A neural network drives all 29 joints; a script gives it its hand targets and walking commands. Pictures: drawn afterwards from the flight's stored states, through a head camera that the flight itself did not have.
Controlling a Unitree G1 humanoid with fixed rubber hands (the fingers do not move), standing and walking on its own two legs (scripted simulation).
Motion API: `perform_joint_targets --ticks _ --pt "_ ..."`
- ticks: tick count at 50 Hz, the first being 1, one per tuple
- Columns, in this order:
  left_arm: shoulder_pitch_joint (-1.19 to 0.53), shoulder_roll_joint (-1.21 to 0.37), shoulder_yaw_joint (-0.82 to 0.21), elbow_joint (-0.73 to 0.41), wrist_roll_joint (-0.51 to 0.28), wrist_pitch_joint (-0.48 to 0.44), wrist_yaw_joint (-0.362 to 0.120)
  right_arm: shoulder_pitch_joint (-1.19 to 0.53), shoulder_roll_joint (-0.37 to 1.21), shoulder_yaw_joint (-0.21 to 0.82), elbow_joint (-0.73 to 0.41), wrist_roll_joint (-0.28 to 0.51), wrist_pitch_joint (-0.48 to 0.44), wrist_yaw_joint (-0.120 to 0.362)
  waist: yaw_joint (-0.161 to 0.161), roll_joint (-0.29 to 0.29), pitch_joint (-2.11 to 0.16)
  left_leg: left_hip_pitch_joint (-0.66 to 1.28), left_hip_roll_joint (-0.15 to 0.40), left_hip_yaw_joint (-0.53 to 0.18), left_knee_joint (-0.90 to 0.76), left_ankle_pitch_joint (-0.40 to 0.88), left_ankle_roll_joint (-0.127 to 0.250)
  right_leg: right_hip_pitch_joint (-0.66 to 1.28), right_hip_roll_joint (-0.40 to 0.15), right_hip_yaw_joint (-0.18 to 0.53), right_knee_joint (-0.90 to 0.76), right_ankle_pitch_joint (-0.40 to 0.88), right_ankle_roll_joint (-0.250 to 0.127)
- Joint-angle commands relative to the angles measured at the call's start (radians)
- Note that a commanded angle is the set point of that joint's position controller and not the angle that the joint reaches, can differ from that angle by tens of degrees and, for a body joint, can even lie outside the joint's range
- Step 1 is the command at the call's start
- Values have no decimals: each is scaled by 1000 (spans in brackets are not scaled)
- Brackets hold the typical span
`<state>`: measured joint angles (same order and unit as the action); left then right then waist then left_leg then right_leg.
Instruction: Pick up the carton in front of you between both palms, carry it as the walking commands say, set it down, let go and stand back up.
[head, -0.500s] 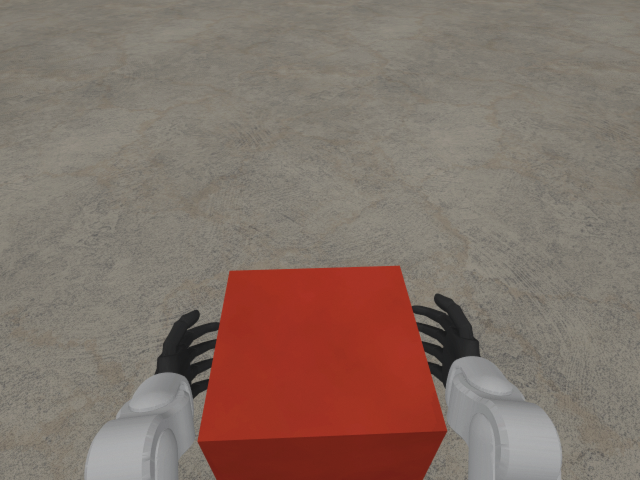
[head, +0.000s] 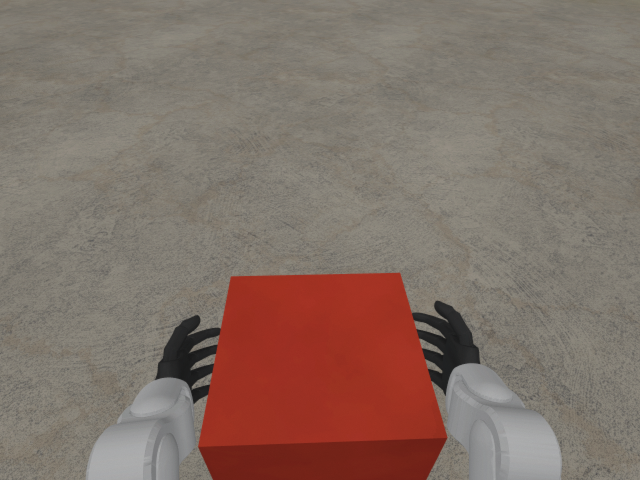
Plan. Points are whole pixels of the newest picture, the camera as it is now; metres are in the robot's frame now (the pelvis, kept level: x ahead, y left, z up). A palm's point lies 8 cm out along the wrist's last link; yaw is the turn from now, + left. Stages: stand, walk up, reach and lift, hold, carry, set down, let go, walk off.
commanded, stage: carry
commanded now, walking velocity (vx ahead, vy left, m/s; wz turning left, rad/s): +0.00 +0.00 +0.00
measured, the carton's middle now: (318, 402) +0.25 +0.00 +0.00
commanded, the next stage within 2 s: hold in 1.20 s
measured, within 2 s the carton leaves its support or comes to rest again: neither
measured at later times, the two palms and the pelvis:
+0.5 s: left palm (184, 421) +0.21 +0.15 +0.05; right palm (456, 401) +0.22 -0.15 +0.06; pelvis -0.04 +0.00 +0.00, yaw +0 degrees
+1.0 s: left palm (192, 408) +0.23 +0.15 +0.03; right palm (445, 386) +0.24 -0.15 +0.04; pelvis -0.05 +0.00 +0.00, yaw +0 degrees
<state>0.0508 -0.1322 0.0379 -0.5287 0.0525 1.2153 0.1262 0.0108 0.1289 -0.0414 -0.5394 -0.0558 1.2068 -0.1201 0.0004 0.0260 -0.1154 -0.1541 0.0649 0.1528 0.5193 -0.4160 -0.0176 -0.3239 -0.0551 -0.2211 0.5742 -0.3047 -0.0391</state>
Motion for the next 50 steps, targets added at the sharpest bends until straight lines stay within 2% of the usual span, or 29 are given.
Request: perform_joint_targets --ticks 1,5,7,8,9,11,12,15,16,17,21,22,26,27,28,31,32,34,35,36,37,40,41,42,44,45,47,48,50 --pt "-424 -795 -649 -119 -293 -26 -128 -355 802 651 -79 282 -14 124 -4 -11 -231 31 105 -59 -37 541 6 187 -122 121 -24 576 -6" --pt "-407 -741 -633 -42 -262 -29 -144 -352 754 639 -20 260 -21 138 -3 -11 -160 2 101 -66 -55 526 6 156 -114 117 -40 505 0" --pt "-427 -719 -615 3 -239 -42 -154 -360 739 618 34 229 -33 148 -1 -17 -160 -4 101 -64 -73 461 7 148 -116 119 -49 455 0" --pt "-449 -709 -614 21 -237 -53 -160 -358 734 611 74 224 -42 152 -1 5 -144 -25 98 -67 -78 445 10 150 -116 124 -65 435 2" --pt "-449 -683 -601 49 -219 -64 -165 -379 723 608 80 218 -54 159 0 -14 -122 -24 94 -71 -89 371 13 125 -118 127 -84 397 6" --pt "-475 -697 -583 81 -209 -96 -174 -429 716 605 97 208 -81 166 1 -18 -119 -56 92 -80 -100 314 19 146 -111 134 -96 353 5" --pt "-484 -689 -573 107 -198 -111 -178 -449 732 593 129 204 -95 174 0 -39 -107 -60 96 -82 -114 279 20 127 -113 134 -111 314 4" --pt "-536 -720 -579 149 -201 -161 -195 -490 753 589 164 210 -145 191 -1 -23 -107 -79 92 -88 -139 177 28 135 -126 145 -132 224 4" --pt "-526 -712 -568 171 -185 -174 -200 -484 751 584 195 201 -155 197 2 -18 -114 -66 92 -93 -129 177 32 127 -124 162 -140 247 -6" --pt "-533 -720 -573 183 -184 -192 -206 -494 760 594 199 196 -173 201 -1 -39 -136 -54 95 -83 -128 204 29 148 -127 147 -127 281 -3" --pt "-558 -735 -538 249 -152 -259 -230 -489 766 556 292 155 -237 219 1 -10 -182 -53 96 -83 -112 229 30 165 -124 145 -120 304 -6" --pt "-548 -725 -522 272 -139 -278 -234 -491 772 546 319 152 -253 223 4 -41 -192 -46 94 -84 -113 215 30 164 -124 143 -121 315 -5" --pt "-587 -729 -500 346 -117 -353 -253 -489 769 484 410 100 -328 235 2 -45 -164 -68 87 -83 -120 179 25 143 -117 148 -143 265 -3" --pt "-595 -732 -475 384 -105 -371 -262 -491 762 455 454 92 -346 241 1 -4 -147 -82 90 -79 -114 147 31 118 -124 157 -159 259 0" --pt "-595 -734 -462 420 -91 -392 -266 -533 774 465 459 90 -373 249 3 -15 -153 -81 89 -89 -121 130 34 128 -125 154 -158 216 3" --pt "-657 -746 -427 489 -66 -466 -284 -572 796 430 549 64 -440 268 2 -50 -146 -87 94 -103 -129 148 33 122 -126 156 -165 203 -4" --pt "-647 -754 -404 520 -48 -486 -289 -587 793 421 566 55 -466 275 4 -19 -169 -76 95 -94 -119 148 30 133 -121 154 -171 210 -4" --pt "-716 -768 -430 539 -72 -542 -301 -601 818 416 620 59 -514 287 2 -13 -193 -61 82 -84 -111 141 30 153 -130 167 -168 227 -4" --pt "-733 -796 -442 549 -78 -564 -306 -632 826 423 603 59 -542 291 3 -23 -208 -70 85 -100 -105 142 36 170 -127 157 -160 239 -1" --pt "-742 -799 -442 565 -79 -577 -309 -620 850 431 648 56 -548 297 1 -38 -208 -74 85 -92 -105 149 36 166 -130 161 -163 276 -2" --pt "-744 -812 -444 574 -84 -589 -315 -664 854 442 618 69 -564 301 3 -63 -221 -47 80 -91 -102 168 31 179 -128 158 -150 276 -2" --pt "-738 -856 -472 574 -89 -593 -324 -640 893 459 639 70 -565 309 3 -16 -236 -48 87 -86 -87 225 30 194 -136 155 -127 364 -12" --pt "-723 -852 -469 582 -92 -589 -325 -644 898 479 626 74 -566 311 2 -41 -264 -27 93 -96 -77 250 32 212 -132 147 -115 394 -16" --pt "-736 -872 -497 542 -106 -590 -326 -606 907 475 620 73 -557 308 2 -34 -268 -24 94 -88 -73 294 27 204 -129 144 -100 438 -17" --pt "-707 -874 -509 528 -99 -562 -322 -604 917 500 601 88 -535 308 -1 14 -276 -24 92 -75 -49 323 24 208 -131 134 -86 483 -13" --pt "-686 -876 -503 519 -109 -549 -322 -595 919 505 590 99 -524 311 0 -20 -297 -3 93 -83 -45 337 25 213 -131 131 -80 483 -14" --pt "-685 -867 -486 523 -101 -533 -320 -586 908 485 600 83 -506 308 1 -51 -252 -34 90 -81 -59 326 22 176 -119 113 -87 447 -11" --pt "-669 -870 -498 526 -99 -530 -318 -595 901 500 588 96 -503 308 0 -16 -244 -33 90 -76 -50 349 20 179 -118 123 -75 464 -7" --pt "-688 -855 -469 548 -89 -524 -322 -582 891 461 615 70 -499 309 -2 -3 -240 -28 97 -87 -57 367 28 169 -125 125 -69 433 -8"
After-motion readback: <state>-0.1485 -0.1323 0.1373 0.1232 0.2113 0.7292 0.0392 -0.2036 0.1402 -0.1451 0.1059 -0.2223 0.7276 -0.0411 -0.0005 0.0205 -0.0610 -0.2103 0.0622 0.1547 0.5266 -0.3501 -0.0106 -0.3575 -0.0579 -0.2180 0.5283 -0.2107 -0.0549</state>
